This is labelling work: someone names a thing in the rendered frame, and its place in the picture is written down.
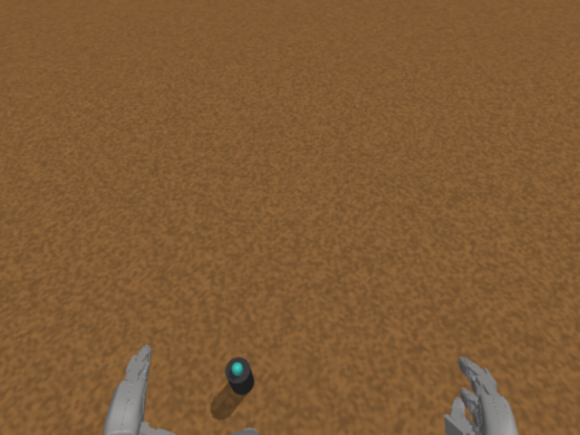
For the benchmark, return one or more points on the right robot hand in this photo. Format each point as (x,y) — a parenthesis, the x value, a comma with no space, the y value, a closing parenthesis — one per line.
(492,414)

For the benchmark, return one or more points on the left robot hand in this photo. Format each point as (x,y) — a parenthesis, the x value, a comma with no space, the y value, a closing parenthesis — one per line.
(126,411)

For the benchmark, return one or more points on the bottle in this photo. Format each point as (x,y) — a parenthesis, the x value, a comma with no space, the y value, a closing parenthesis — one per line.
(239,376)

